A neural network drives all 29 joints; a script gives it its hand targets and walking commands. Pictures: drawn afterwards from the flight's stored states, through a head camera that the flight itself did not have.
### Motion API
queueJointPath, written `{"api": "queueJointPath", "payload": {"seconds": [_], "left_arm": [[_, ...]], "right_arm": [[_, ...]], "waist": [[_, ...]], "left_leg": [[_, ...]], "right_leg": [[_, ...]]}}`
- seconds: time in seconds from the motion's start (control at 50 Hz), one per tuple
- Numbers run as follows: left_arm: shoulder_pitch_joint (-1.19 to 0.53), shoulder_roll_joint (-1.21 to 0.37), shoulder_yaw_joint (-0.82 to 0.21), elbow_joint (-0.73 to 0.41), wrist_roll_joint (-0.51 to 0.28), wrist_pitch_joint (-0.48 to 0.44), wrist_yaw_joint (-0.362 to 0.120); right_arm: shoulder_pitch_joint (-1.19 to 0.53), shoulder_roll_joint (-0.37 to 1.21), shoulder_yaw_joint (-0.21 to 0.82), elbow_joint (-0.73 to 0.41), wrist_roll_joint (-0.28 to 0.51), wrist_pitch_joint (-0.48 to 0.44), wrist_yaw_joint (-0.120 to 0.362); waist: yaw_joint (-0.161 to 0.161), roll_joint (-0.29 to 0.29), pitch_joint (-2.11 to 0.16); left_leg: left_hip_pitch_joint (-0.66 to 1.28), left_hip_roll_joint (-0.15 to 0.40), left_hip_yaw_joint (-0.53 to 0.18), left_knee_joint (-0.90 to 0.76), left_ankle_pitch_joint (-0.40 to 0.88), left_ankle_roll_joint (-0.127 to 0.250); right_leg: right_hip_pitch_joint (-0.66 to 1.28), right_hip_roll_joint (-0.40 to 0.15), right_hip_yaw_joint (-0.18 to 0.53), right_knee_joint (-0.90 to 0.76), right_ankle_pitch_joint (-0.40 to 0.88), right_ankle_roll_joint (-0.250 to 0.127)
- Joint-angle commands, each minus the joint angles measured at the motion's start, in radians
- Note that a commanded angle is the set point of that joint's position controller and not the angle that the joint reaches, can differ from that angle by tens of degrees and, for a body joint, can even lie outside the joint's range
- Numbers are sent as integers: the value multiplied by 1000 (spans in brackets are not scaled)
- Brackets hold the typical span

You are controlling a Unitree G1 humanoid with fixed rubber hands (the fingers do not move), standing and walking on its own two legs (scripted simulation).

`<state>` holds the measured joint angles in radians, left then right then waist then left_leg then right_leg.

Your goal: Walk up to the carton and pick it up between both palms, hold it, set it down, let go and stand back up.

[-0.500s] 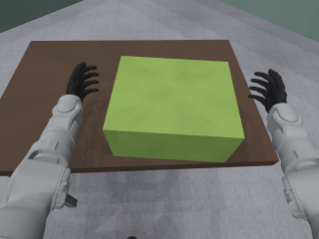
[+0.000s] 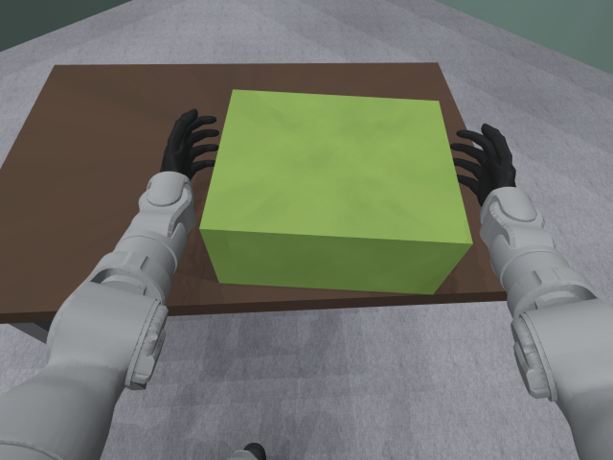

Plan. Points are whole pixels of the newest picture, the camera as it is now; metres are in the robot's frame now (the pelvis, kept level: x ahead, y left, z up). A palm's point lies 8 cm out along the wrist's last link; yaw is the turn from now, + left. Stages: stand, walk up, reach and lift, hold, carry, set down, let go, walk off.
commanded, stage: reach and lift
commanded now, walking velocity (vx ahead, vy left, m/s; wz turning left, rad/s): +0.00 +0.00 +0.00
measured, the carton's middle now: (331, 190) +0.49 +0.01 +0.02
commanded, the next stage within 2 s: none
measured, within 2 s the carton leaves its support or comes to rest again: leaves its support in 1.46 s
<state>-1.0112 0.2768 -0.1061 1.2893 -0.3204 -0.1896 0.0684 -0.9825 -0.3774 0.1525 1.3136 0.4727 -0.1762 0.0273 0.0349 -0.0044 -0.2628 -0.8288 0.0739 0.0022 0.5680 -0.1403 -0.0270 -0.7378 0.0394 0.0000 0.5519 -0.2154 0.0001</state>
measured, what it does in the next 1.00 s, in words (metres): stands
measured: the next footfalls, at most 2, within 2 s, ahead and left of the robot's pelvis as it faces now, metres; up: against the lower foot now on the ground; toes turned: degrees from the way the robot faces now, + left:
none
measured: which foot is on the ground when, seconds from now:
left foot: down 0.00-1.00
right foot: down 0.00-1.00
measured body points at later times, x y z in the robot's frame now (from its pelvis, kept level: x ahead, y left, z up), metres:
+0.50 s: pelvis +0.01 +0.00 +0.00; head +0.08 +0.01 +0.45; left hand +0.46 +0.21 +0.09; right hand +0.49 -0.21 +0.10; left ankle +0.05 +0.13 -0.72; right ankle +0.01 -0.12 -0.72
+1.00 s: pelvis +0.02 -0.01 +0.01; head +0.08 +0.00 +0.45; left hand +0.46 +0.21 +0.09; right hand +0.49 -0.20 +0.10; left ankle +0.05 +0.13 -0.72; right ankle +0.01 -0.12 -0.72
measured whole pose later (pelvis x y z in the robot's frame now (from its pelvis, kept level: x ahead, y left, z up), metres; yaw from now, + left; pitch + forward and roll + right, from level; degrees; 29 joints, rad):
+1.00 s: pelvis +0.02 -0.01 +0.01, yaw +1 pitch +21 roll -2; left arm -0.95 0.24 -0.03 1.28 -0.25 -0.21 0.08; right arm -0.97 -0.34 0.08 1.32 0.40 -0.18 -0.02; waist 0.04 0.01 -0.26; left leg -0.75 0.08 -0.01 0.53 -0.15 -0.04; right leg -0.65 0.04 -0.02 0.50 -0.22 -0.01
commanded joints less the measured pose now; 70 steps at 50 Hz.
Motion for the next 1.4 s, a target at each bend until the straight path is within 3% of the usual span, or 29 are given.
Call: {"api": "queueJointPath", "payload": {"seconds": [0.0,0.24,0.26,0.32,0.4,0.54,0.8,1.12,1.14,1.18,1.26,1.34,1.38], "left_arm": [[-458,110,18,-134,4,-39,14],[-462,62,-3,-128,-1,-41,20],[-491,19,13,-182,38,-12,35],[-452,-7,3,-195,35,14,46],[-433,4,35,-205,56,17,32],[-409,11,63,-194,78,-18,10],[-399,-24,61,-165,71,-58,-3],[-398,-134,74,-211,116,-72,-10],[-422,-110,79,-214,108,-86,-16],[-421,-128,90,-211,123,-100,-26],[-449,-245,133,-234,211,-128,-62],[-525,-604,90,-247,314,-187,-157],[-498,-660,92,-228,360,-208,-176]], "right_arm": [[-485,-189,-43,-144,-15,-32,-10],[-485,-165,-30,-121,-1,-28,-1],[-513,-227,-78,-131,-39,-30,15],[-498,-204,-100,-133,-63,-12,27],[-481,-182,-90,-125,-62,-14,15],[-461,-141,-70,-124,-52,-32,-11],[-457,-75,-62,-149,-67,-35,-26],[-456,13,-110,-172,-133,-37,1],[-417,58,-88,-185,-139,-41,1],[-424,77,-101,-204,-162,-50,5],[-439,183,-158,-230,-266,-99,40],[-510,551,-168,-295,-456,-187,125],[-493,603,-193,-294,-527,-224,146]], "waist": [[-12,6,-660],[-11,18,-622],[-1,87,-645],[-19,51,-611],[-19,15,-616],[-21,3,-599],[-30,2,-576],[-28,18,-570],[-17,-24,-578],[-31,-21,-586],[-24,6,-605],[-32,14,-617],[-36,21,-591]], "left_leg": [[627,-45,30,43,231,-23],[655,-35,22,50,269,-32],[685,-12,18,11,208,-66],[704,-8,12,14,210,-56],[664,-25,22,26,255,-41],[613,-42,30,24,290,-35],[620,-42,24,22,295,-32],[724,-32,19,-1,346,-44],[677,-38,18,-9,341,-28],[636,-43,19,-28,336,-25],[709,-40,27,-53,377,-40],[755,-40,41,-96,409,-52],[773,-39,50,-120,420,-58]], "right_leg": [[84,21,-61,-71,218,41],[55,23,-63,-82,201,32],[20,38,-98,-78,119,8],[18,36,-95,-99,114,-1],[105,28,-75,-90,238,23],[190,13,-50,-87,352,46],[180,3,-44,-99,336,42],[157,4,-65,-147,288,20],[207,-6,-45,-154,316,33],[267,-13,-40,-143,378,41],[283,-14,-60,-171,407,36],[371,-20,-88,-201,499,30],[414,-20,-95,-211,544,28]]}}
